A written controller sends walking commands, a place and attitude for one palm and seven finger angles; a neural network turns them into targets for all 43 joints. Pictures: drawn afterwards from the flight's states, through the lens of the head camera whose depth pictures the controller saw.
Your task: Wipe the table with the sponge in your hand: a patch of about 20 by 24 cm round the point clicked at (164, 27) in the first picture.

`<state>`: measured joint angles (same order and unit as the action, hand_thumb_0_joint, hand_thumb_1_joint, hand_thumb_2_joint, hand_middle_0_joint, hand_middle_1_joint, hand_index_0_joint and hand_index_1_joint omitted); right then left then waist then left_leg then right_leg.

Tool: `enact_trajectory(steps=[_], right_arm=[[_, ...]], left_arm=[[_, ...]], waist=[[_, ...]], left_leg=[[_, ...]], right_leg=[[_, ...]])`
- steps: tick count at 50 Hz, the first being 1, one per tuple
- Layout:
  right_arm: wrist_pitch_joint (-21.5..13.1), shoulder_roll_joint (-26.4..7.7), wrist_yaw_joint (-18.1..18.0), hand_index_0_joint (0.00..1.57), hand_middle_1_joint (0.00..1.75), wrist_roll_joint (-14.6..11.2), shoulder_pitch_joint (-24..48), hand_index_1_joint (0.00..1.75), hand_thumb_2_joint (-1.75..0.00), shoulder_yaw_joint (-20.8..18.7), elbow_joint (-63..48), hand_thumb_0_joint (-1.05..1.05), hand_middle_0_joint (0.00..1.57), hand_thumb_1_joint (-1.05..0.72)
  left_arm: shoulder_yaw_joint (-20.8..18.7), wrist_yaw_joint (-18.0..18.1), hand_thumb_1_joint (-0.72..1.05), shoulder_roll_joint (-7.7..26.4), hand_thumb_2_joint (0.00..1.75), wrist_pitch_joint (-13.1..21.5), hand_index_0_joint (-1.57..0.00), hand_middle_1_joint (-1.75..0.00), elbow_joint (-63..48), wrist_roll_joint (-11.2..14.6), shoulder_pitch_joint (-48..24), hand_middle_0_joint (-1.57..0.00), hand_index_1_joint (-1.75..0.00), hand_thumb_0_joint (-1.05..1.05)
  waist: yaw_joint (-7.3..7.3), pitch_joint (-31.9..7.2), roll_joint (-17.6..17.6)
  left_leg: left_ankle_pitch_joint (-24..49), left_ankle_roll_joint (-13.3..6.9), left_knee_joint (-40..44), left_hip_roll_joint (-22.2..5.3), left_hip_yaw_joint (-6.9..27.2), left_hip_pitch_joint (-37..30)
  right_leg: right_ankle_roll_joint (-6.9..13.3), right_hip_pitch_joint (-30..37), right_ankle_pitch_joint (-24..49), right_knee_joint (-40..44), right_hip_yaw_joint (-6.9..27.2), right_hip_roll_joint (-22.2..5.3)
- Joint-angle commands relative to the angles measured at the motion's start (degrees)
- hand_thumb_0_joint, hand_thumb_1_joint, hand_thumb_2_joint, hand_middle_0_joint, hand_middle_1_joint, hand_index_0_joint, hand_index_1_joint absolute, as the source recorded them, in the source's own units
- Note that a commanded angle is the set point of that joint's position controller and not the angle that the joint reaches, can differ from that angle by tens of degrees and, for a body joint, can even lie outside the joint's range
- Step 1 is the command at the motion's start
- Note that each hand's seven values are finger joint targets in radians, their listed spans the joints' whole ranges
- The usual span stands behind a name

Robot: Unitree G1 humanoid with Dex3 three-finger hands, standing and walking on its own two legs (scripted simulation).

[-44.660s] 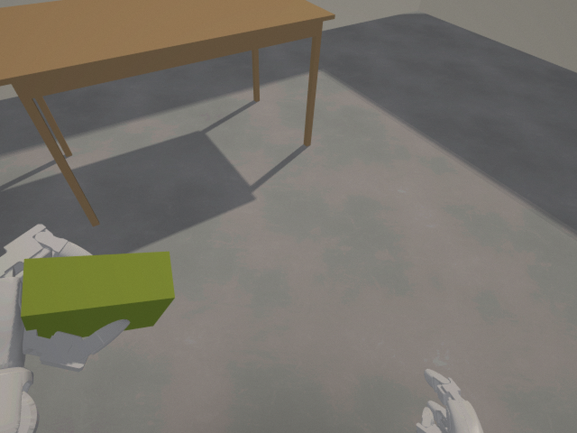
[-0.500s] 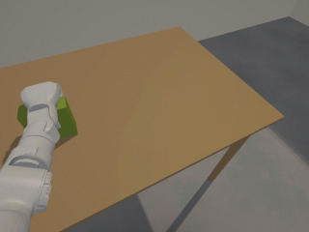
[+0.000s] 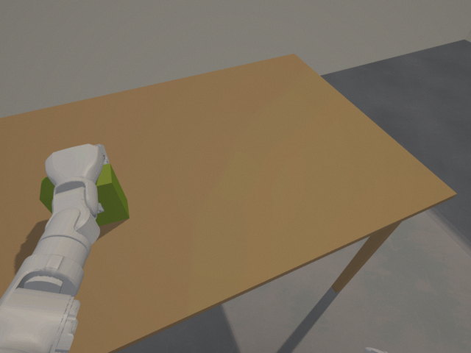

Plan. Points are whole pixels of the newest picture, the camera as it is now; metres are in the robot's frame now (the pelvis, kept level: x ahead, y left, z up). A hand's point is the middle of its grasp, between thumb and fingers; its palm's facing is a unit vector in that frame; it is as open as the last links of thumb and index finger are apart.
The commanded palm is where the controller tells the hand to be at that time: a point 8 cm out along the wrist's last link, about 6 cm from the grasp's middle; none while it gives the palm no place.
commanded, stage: wipe back along the first lane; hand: left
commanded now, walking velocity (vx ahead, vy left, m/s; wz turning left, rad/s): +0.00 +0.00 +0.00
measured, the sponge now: (92, 205) +0.38 +0.31 -0.01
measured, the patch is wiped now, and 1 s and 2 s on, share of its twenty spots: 0.80 1.00 1.00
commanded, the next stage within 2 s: lift the sponge slowly off the table in 1.36 s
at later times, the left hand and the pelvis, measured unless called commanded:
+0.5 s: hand (90, 202) +0.35 +0.29 +0.05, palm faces -0.04 -0.04 -1.00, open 9.6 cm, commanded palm +0.31 +0.27 +0.09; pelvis -0.01 -0.01 +0.00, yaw +1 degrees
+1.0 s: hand (92, 230) +0.30 +0.26 +0.05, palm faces +0.04 -0.08 -1.00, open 9.5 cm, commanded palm +0.25 +0.25 +0.09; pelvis +0.00 -0.01 +0.00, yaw -1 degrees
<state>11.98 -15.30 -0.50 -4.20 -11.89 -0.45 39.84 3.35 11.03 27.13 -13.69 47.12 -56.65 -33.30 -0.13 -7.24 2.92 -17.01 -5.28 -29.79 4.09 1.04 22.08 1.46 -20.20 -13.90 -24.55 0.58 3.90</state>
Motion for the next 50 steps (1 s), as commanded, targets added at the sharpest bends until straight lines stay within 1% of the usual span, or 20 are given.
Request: enact_trajectory(steps=[1, 3, 7, 9, 12, 15, 22, 26, 27, 29, 30, 32, 36, 37, 39, 42, 46, 47, 48, 50], right_arm=[[-1.68, -8.87, -0.67, 0.2, 0.3, -0.38, 4.41, 0.3, -0.9, -2.45, -6.96, 0.0, 0.2, -0.9], [-1.6, -8.99, -0.95, 0.2, 0.3, -0.39, 4.92, 0.3, -0.9, -1.96, -6.92, 0.0, 0.2, -0.9], [-1.82, -8.53, -1.1, 0.2, 0.3, -0.51, 6.34, 0.3, -0.9, -1.68, -7.56, 0.0, 0.2, -0.9], [-1.9, -8.51, -1.11, 0.2, 0.3, -0.36, 6.17, 0.3, -0.9, -1.53, -7.83, 0.0, 0.2, -0.9], [-2.01, -8.2, -1.11, 0.2, 0.3, -0.44, 7.58, 0.3, -0.9, -1.6, -8.57, 0.0, 0.2, -0.9], [-1.97, -8.14, -1.38, 0.2, 0.3, -0.59, 7.9, 0.3, -0.9, -1.29, -8.76, 0.0, 0.2, -0.9], [-2.23, -8.21, -1.78, 0.2, 0.3, -0.48, 9.84, 0.3, -0.9, -1.05, -9.47, 0.0, 0.2, -0.9], [-2.69, -7.98, -1.54, 0.2, 0.3, -0.54, 10.46, 0.3, -0.9, -0.97, -10.17, 0.0, 0.2, -0.9], [-2.74, -8.19, -1.43, 0.2, 0.3, -0.52, 10.91, 0.3, -0.9, -1.07, -10.15, 0.0, 0.2, -0.9], [-2.96, -7.97, -1.13, 0.2, 0.3, -0.63, 11.34, 0.3, -0.9, -0.96, -10.67, 0.0, 0.2, -0.9], [-3.13, -7.8, -0.93, 0.2, 0.3, -0.66, 11.75, 0.3, -0.9, -0.95, -10.96, 0.0, 0.2, -0.9], [-3.16, -8.13, -0.72, 0.2, 0.3, -0.7, 12.96, 0.3, -0.9, -1.02, -11.19, 0.0, 0.2, -0.9], [-3.61, -7.75, -0.18, 0.2, 0.3, -0.86, 13.88, 0.3, -0.9, -0.93, -11.87, 0.0, 0.2, -0.9], [-3.53, -8.13, -0.2, 0.2, 0.3, -0.76, 14.55, 0.3, -0.9, -1.05, -11.88, 0.0, 0.2, -0.9], [-3.64, -7.59, -0.21, 0.2, 0.3, -0.92, 15.24, 0.3, -0.9, -0.77, -12.15, 0.0, 0.2, -0.9], [-3.51, -7.88, -0.35, 0.2, 0.3, -0.78, 16.52, 0.3, -0.9, -0.59, -12.11, 0.0, 0.2, -0.9], [-4.07, -6.98, -0.01, 0.2, 0.3, -0.92, 17.49, 0.3, -0.9, -0.25, -12.72, 0.0, 0.2, -0.9], [-4.06, -7.37, 0.0, 0.2, 0.3, -0.74, 17.91, 0.3, -0.9, -0.33, -12.48, 0.0, 0.2, -0.9], [-4.14, -6.64, 0.07, 0.2, 0.3, -0.78, 18.05, 0.3, -0.9, -0.07, -12.94, 0.0, 0.2, -0.9], [-4.25, -6.73, 0.16, 0.2, 0.3, -0.87, 18.71, 0.3, -0.9, -0.01, -12.88, 0.0, 0.2, -0.9]], left_arm=[[0.45, -1.21, 0.1, 8.43, 1.3, -1.49, -1.2, -1.6, -6.41, -0.18, -10.64, -1.2, -1.6, 0.0], [0.21, -1.51, 0.1, 9.45, 1.3, -1.8, -1.2, -1.6, -6.33, -0.65, -11.01, -1.2, -1.6, 0.0], [1.25, -1.99, 0.1, 7.7, 1.3, -2.01, -1.2, -1.6, -6.99, -1.14, -9.7, -1.2, -1.6, 0.0], [1.32, -1.92, 0.1, 7.63, 1.3, -2.05, -1.2, -1.6, -7.07, -1.12, -8.22, -1.2, -1.6, 0.0], [3.48, -2.24, 0.1, 4.33, 1.3, -2.22, -1.2, -1.6, -9.52, -0.77, -8.47, -1.2, -1.6, 0.0], [3.54, -2.04, 0.1, 4.72, 1.3, -3.14, -1.2, -1.6, -9.27, -0.7, -8.08, -1.2, -1.6, 0.0], [2.86, -2.4, 0.1, 4.38, 1.3, -4.25, -1.2, -1.6, -13.77, 0.41, -5.45, -1.2, -1.6, 0.0], [2.72, -2.65, 0.1, 3.25, 1.3, -4.57, -1.2, -1.6, -16.84, 1.67, 1.93, -1.2, -1.6, 0.0], [0.36, -2.64, 0.1, 5.1, 1.3, -4.59, -1.2, -1.6, -17.69, 2.01, 3.53, -1.2, -1.6, 0.0], [1.24, -2.66, 0.1, 3.77, 1.3, -4.95, -1.2, -1.6, -20.23, 2.69, 7.41, -1.2, -1.6, 0.0], [3.29, -2.92, 0.1, 1.24, 1.3, -5.28, -1.2, -1.6, -21.61, 2.91, 8.75, -1.2, -1.6, 0.0], [1.39, -3.01, 0.1, 2.72, 1.3, -6.27, -1.2, -1.6, -24.59, 3.62, 10.02, -1.2, -1.6, 0.0], [2.22, -2.95, 0.1, 1.01, 1.3, -7.94, -1.2, -1.6, -29.22, 4.52, 16.22, -1.2, -1.6, 0.0], [0.27, -2.9, 0.1, 2.87, 1.3, -8.38, -1.2, -1.6, -30.7, 4.81, 16.88, -1.2, -1.6, 0.0], [2.06, -2.82, 0.1, 0.81, 1.3, -9.46, -1.2, -1.6, -32.05, 5.18, 18.01, -1.2, -1.6, 0.0], [0.96, -2.72, 0.1, 2.35, 1.3, -10.85, -1.2, -1.6, -34.52, 4.75, 18.15, -1.2, -1.6, 0.0], [2.65, -2.71, 0.1, -0.07, 1.3, -11.61, -1.2, -1.6, -37.29, 4.76, 23.26, -1.2, -1.6, 0.0], [0.14, -2.43, 0.1, 2.61, 1.3, -11.58, -1.2, -1.6, -38.05, 4.67, 24.18, -1.2, -1.6, 0.0], [2.87, -2.54, 0.1, -0.47, 1.3, -11.7, -1.2, -1.6, -38.91, 4.61, 24.48, -1.2, -1.6, 0.0], [3.07, -2.59, 0.1, -0.68, 1.3, -12.21, -1.2, -1.6, -39.05, 4.47, 25.55, -1.2, -1.6, 0.0]], waist=[[0.3, -12.99, -2.21], [0.42, -11.84, -1.62], [0.93, -10.32, -0.3], [1.14, -10.82, -0.79], [0.85, -10.23, -0.9], [0.69, -8.96, -2.51], [1.42, -10.66, -3.23], [2.14, -12.09, -4.05], [2.6, -12.35, -4.03], [2.76, -11.6, -3.71], [2.48, -11.03, -4.3], [2.87, -10.16, -4.03], [3.22, -9.72, -5.23], [3.57, -9.65, -4.79], [3.33, -8.45, -5.69], [3.69, -7.96, -4.96], [4.03, -8.55, -4.65], [4.52, -9.08, -3.56], [4.1, -8.94, -3.63], [4.13, -7.16, -4.45]], left_leg=[[29.44, 4.11, 1.52, -4.47, 4.89, -11.11], [27.18, 4.15, 2.27, -4.16, 4.96, -10.01], [23.74, 4.27, 3.36, -4.05, 5.14, -9.53], [23.2, 4.22, 2.99, -3.86, 4.85, -9.47], [22.23, 4.17, 3.34, -4.07, 5.09, -9.89], [19.16, 3.95, 3.67, -3.78, 4.96, -8.95], [19.91, 3.38, 3.98, -3.37, 4.34, -9.03], [23.28, 3.03, 3.11, -2.96, 3.59, -9.68], [24.83, 3.1, 3.15, -3.08, 3.75, -9.61], [25.79, 3.14, 2.99, -2.98, 3.71, -9.68], [26.58, 3.06, 2.84, -3.03, 3.58, -10.01], [27.51, 3.14, 3.35, -3.32, 3.9, -10.19], [29.11, 3.12, 3.12, -3.23, 3.67, -10.76], [29.24, 3.21, 3.39, -3.34, 3.88, -10.61], [27.39, 2.88, 3.61, -3.07, 3.4, -10.55], [25.96, 3.03, 4.43, -3.01, 3.56, -10.61], [27.81, 3.29, 4.16, -3.01, 3.41, -11.7], [27.76, 3.44, 4.24, -3.07, 3.67, -11.85], [27.79, 3.4, 4.18, -3.03, 3.47, -11.78], [26.08, 3.44, 4.62, -3.1, 3.7, -11.4]], right_leg=[[3.57, 5.23, 18.13, 0.59, 0.16, -0.87], [3.91, 5.52, 16.65, 0.49, 0.2, -0.92], [4.31, 4.69, 13.06, 0.96, 0.12, -0.94], [4.38, 5.15, 13.34, 0.78, 0.1, -0.87], [4.37, 4.48, 12.33, 1.12, 0.29, -0.97], [4.27, 4.39, 10.64, 1.38, 0.12, -0.91], [4.35, 7.65, 13.81, 1.55, 1.17, -1.19], [4.13, 11.11, 20.2, 1.15, 1.82, -1.42], [4.27, 12.14, 21.86, 0.87, 2.19, -1.48], [4.09, 12.69, 23.31, 0.56, 2.11, -1.52], [3.92, 12.49, 24.42, 0.59, 1.96, -1.56], [4.03, 12.85, 24.99, 0.79, 2.26, -1.58], [3.71, 14.3, 28.13, 0.52, 2.38, -1.73], [3.8, 14.67, 27.79, 0.33, 2.73, -1.71], [3.56, 14.78, 27.74, 0.63, 2.46, -1.73], [3.89, 14.77, 26.23, 0.8, 3.28, -1.62], [3.75, 15.77, 28.03, 0.41, 3.04, -1.75], [4.02, 15.99, 27.49, 0.2, 3.85, -1.57], [3.78, 16.08, 27.57, 0.07, 3.0, -1.75], [3.84, 14.97, 25.41, 0.5, 3.31, -1.46]])
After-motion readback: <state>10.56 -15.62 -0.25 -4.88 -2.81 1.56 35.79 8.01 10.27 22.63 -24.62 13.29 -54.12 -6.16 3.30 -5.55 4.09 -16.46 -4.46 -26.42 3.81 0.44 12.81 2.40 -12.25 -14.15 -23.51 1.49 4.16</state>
